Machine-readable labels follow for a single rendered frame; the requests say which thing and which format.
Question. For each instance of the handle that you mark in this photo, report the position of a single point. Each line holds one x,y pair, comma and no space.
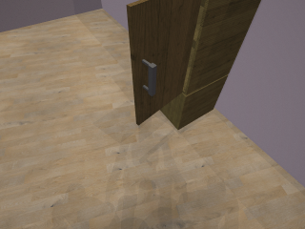
152,72

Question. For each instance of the cupboard door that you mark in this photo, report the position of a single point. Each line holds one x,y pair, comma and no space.
161,32

